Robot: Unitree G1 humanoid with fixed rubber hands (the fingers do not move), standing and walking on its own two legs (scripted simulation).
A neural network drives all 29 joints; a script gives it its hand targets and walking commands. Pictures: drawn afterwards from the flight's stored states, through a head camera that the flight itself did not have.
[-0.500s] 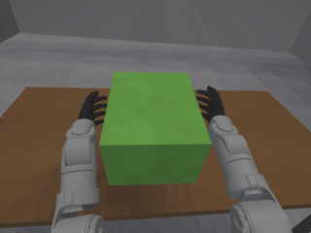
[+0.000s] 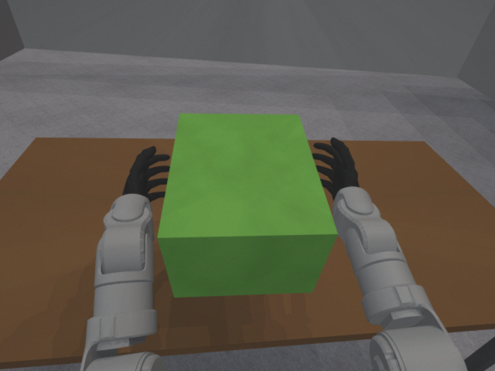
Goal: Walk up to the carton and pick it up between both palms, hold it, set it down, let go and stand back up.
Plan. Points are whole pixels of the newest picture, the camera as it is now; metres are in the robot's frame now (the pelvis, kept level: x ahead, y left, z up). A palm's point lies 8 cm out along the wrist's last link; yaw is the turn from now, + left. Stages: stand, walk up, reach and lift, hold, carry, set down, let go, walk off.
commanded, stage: hold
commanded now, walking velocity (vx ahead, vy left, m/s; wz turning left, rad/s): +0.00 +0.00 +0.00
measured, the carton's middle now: (242, 197) +0.40 +0.00 +0.12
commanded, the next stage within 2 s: none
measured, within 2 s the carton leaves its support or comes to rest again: neither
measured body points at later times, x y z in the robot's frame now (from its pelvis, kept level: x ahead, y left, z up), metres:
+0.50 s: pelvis -0.01 +0.00 +0.00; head -0.05 +0.02 +0.45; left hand +0.36 +0.17 +0.17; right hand +0.37 -0.16 +0.18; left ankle +0.02 +0.10 -0.75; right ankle -0.02 -0.12 -0.75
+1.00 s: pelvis +0.00 +0.00 +0.00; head -0.05 +0.02 +0.45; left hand +0.36 +0.16 +0.16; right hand +0.37 -0.16 +0.18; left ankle +0.02 +0.10 -0.75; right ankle -0.02 -0.12 -0.75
